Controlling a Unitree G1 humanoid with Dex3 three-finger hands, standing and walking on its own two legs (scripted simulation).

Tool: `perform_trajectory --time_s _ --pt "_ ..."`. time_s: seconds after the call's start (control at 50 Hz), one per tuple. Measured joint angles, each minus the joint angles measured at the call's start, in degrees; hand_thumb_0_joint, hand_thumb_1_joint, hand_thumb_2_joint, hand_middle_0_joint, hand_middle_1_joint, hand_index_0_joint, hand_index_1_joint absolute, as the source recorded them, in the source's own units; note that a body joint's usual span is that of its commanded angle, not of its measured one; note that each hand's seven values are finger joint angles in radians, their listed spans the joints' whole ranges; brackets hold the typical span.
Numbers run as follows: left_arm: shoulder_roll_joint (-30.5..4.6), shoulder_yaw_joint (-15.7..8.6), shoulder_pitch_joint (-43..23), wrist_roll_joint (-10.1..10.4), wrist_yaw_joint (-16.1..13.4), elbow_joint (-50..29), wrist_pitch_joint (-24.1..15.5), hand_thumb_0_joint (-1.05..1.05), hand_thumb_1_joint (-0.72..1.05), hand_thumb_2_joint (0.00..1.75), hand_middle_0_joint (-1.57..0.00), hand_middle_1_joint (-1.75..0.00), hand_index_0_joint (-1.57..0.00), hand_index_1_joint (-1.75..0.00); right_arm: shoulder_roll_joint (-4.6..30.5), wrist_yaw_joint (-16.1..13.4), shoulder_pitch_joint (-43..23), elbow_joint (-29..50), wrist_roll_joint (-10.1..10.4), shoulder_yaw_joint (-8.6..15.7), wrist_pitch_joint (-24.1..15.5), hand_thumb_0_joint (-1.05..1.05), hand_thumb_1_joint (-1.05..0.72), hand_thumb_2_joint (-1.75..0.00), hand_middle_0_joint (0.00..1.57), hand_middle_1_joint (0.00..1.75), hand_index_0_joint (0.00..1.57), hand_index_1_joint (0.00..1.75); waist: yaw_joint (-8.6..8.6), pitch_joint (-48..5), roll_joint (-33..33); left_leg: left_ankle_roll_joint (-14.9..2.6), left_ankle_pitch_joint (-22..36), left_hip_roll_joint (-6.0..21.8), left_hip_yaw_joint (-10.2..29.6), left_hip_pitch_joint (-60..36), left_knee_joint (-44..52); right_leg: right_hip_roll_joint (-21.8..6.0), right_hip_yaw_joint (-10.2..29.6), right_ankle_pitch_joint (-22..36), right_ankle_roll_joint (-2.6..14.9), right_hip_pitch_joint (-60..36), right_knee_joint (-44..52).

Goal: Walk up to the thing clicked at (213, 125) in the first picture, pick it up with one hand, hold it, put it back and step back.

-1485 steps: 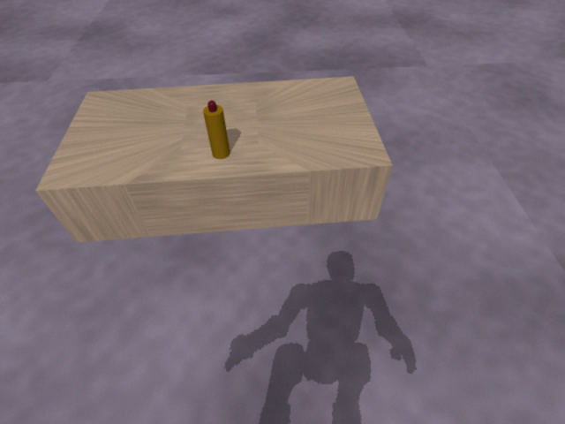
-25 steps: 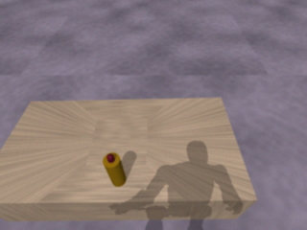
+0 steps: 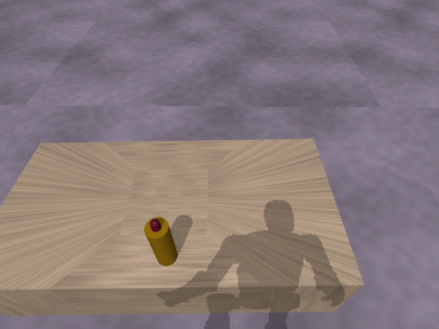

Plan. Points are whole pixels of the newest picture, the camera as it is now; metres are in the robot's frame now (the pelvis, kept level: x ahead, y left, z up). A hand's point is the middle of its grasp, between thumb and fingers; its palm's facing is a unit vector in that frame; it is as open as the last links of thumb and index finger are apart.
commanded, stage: stand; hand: left
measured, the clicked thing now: (161, 240) +0.46 +0.21 -0.33
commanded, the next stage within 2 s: step back in 1.90 s
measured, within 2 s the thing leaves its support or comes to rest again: neither
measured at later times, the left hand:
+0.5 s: hand out of the picture +0.08 +0.25 -0.16, palm faces -0.04 -0.94 -0.35, open 7.4 cm
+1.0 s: hand out of the picture +0.09 +0.24 -0.16, palm faces -0.05 -0.94 -0.35, open 7.4 cm
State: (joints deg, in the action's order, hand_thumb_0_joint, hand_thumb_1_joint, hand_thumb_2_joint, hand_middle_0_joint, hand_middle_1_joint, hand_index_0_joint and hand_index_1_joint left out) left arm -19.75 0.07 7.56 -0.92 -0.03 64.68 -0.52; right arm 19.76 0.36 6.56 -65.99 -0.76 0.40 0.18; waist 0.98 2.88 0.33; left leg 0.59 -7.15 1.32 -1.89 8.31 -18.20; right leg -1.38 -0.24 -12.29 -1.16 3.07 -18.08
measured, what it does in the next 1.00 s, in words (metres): stands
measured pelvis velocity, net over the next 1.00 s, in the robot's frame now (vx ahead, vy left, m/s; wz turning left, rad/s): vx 0.01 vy -0.01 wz -0.01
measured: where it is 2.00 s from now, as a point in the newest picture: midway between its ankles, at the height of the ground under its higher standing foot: outside the picture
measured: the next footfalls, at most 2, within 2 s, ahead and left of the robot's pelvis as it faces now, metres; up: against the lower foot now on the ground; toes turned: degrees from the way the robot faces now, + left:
none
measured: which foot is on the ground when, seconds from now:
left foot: down 0.00-1.00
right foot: down 0.00-1.00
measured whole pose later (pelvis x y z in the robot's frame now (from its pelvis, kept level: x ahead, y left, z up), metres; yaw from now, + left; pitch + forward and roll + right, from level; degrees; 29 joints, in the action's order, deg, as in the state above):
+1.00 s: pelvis +0.01 -0.01 +0.00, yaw -1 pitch -2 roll +0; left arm -19.8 0.2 7.4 -0.7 0.1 63.6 -0.6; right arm 19.8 0.4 5.8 -65.8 -0.7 0.6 0.0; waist 0.8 3.0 0.2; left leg 1.2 -8.1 2.0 -2.3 7.7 -18.3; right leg -0.8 0.2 -13.1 -0.6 2.6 -18.1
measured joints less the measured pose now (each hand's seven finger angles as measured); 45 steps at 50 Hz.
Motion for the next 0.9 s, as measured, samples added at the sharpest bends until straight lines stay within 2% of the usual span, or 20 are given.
perform_trajectory --time_s 0.22,0.9 --pt "-0.06 0.05 -0.04 0.06 0.16 -0.38 0.11 0.01 0.9 0.9 -0.21 -0.3 -0.2 -0.3 0.08 -0.04 0.11 -0.08 -0.01 -0.01 -0.19 0.01 -0.9 -0.89 0.2 0.3 0.21 0.3 -0.07 0.02 -0.12 -0.01 -0.06 -0.11 -0.12 0.0 0.16 -0.12 0.11 -0.21 -0.02 0.19 -0.19" --pt "-0.1 0.2 -0.08 0.19 0.12 -1.06 -0.11 0.01 0.91 0.9 -0.21 -0.3 -0.2 -0.3 0.1 0.12 -0.79 0.07 0.07 0.28 -0.19 0.01 -0.9 -0.89 0.2 0.3 0.21 0.3 -0.17 0.25 -0.11 0.53 -0.81 0.51 -0.29 -0.41 0.04 0.47 0.33 -0.76 0.48 -0.15 -0.13"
